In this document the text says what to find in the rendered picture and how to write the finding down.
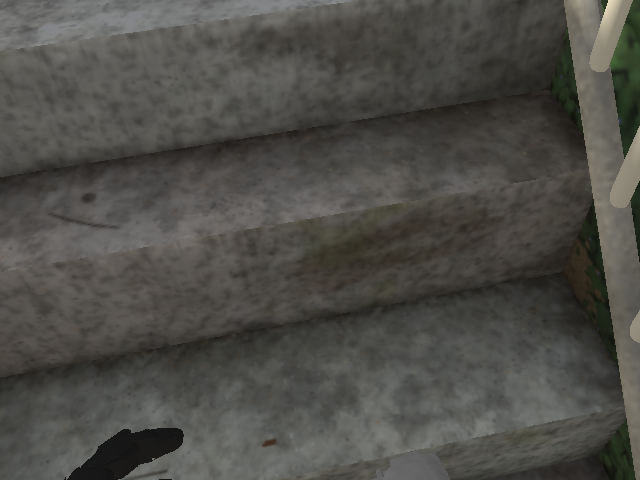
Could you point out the robot right shin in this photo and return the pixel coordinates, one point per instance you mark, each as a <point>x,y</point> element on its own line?
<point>438,459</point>

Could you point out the robot left hand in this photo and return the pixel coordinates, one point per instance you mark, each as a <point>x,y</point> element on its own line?
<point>122,453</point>

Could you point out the right robot thigh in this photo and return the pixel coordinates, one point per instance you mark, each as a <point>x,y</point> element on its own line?
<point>413,466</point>

